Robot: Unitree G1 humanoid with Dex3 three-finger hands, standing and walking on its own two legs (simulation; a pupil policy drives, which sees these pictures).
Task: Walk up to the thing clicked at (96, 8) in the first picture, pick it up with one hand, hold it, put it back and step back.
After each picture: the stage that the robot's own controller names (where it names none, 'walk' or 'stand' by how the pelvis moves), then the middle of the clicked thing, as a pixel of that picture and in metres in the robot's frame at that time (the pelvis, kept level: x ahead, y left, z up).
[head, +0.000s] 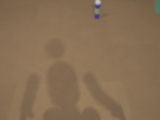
stand; (97, 10) +1.95 -0.21 -0.66
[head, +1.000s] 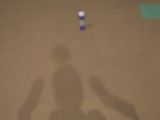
walk; (81, 21) +1.82 +0.13 -0.64
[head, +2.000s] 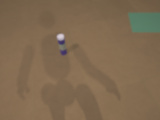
walk; (62, 45) +1.23 +0.28 -0.65
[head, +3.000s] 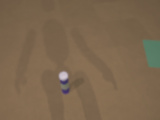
walk; (64, 83) +0.76 +0.20 -0.64
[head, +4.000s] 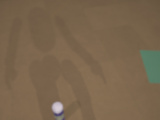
walk; (58, 113) +0.48 +0.16 -0.64
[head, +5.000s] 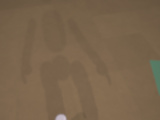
stand; out of the picture +0.42 +0.17 -0.65
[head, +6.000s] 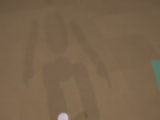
stand; out of the picture +0.44 +0.17 -0.66
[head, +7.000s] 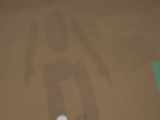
stand; out of the picture +0.42 +0.17 -0.66
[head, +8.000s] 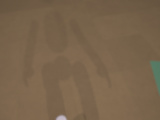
stand; out of the picture +0.42 +0.18 -0.66
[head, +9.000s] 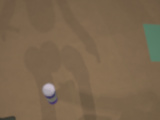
go down; (50, 95) +0.45 +0.17 -0.55
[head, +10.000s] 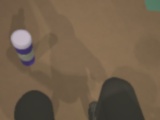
go down; (25, 50) +0.52 +0.19 -0.27
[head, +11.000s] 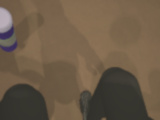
close in; (4, 33) +0.52 +0.20 -0.22
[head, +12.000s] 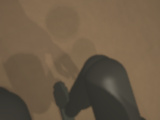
close in; out of the picture +0.51 +0.24 -0.18
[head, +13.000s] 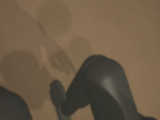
lift; out of the picture +0.49 +0.23 -0.18
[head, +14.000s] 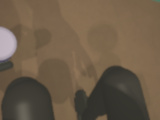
lift; out of the picture +0.40 +0.22 -0.13
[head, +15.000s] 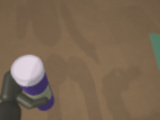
lift; (38, 88) +0.32 +0.15 +0.04
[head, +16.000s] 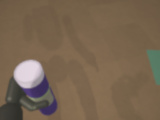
hold; (40, 92) +0.31 +0.15 +0.03
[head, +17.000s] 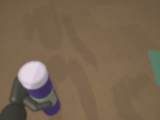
hold; (43, 93) +0.31 +0.15 +0.03
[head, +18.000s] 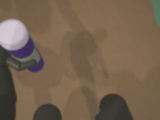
crouch; (26, 52) +0.44 +0.16 -0.04
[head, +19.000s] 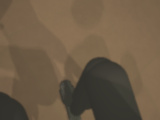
lower; out of the picture +0.50 +0.21 -0.16
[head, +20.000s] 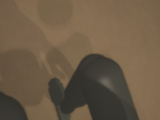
lower; out of the picture +0.49 +0.24 -0.19
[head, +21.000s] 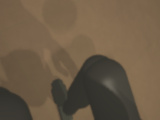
lower; out of the picture +0.48 +0.23 -0.19
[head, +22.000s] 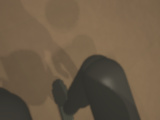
lower; out of the picture +0.48 +0.23 -0.19
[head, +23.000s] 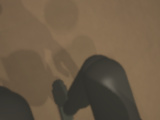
rest; out of the picture +0.48 +0.22 -0.19
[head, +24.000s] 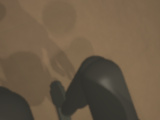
withdraw; out of the picture +0.47 +0.20 -0.19
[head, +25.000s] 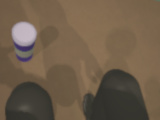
stand; (24, 45) +0.47 +0.16 -0.22
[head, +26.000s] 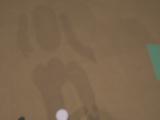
stand; out of the picture +0.40 +0.12 -0.58
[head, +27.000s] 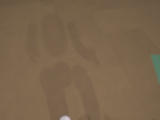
stand; out of the picture +0.40 +0.13 -0.60
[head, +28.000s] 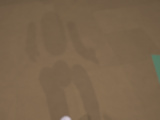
stand; out of the picture +0.39 +0.13 -0.60
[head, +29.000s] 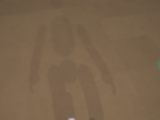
walk; out of the picture +0.41 +0.13 -0.65
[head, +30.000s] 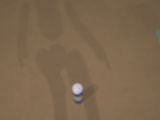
walk; (77, 94) +0.53 +0.08 -0.64
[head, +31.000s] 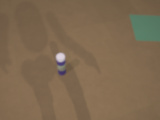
walk; (61, 65) +0.80 +0.15 -0.64
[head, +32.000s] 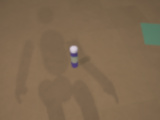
stand; (74, 57) +1.06 +0.12 -0.64
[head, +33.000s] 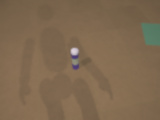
stand; (75, 59) +1.04 +0.11 -0.66
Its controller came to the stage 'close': yes
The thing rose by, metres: 0.69
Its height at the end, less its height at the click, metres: +0.00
